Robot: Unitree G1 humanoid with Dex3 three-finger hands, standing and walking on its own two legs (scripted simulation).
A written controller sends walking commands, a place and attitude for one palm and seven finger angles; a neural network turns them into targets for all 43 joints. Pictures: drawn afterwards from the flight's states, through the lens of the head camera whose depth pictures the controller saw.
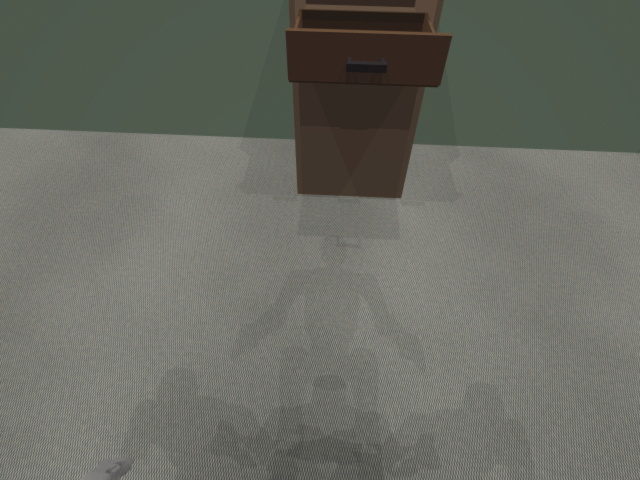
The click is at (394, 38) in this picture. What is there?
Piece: drawer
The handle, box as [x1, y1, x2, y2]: [346, 57, 386, 72]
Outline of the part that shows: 348,57 346,71 385,72 386,62 384,61 384,58 381,58 380,62 351,61 350,57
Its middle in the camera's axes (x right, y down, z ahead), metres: +0.13 -0.49 +1.09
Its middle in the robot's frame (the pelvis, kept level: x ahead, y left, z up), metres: +1.15 -0.08 +0.01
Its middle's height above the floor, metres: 0.78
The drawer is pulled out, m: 0.30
